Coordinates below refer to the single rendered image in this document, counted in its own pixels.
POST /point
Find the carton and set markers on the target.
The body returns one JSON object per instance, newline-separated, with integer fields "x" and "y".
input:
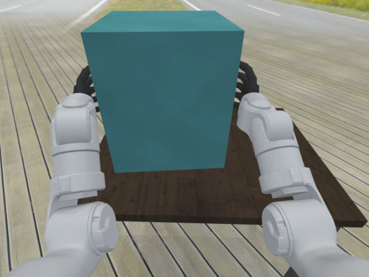
{"x": 165, "y": 83}

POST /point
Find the right robot upper arm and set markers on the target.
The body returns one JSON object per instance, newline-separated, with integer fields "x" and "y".
{"x": 302, "y": 232}

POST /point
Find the robot right hand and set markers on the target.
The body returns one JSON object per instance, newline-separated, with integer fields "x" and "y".
{"x": 249, "y": 84}

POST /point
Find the left robot upper arm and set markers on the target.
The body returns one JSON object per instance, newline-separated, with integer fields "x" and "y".
{"x": 77, "y": 238}

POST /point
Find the robot right forearm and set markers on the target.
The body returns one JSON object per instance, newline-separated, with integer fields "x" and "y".
{"x": 276, "y": 148}

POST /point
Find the robot left hand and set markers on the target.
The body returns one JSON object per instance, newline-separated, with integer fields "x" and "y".
{"x": 83, "y": 84}

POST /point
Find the table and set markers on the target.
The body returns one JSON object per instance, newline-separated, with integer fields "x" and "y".
{"x": 229, "y": 195}

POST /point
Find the robot left forearm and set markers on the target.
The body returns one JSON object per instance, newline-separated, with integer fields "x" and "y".
{"x": 75, "y": 151}

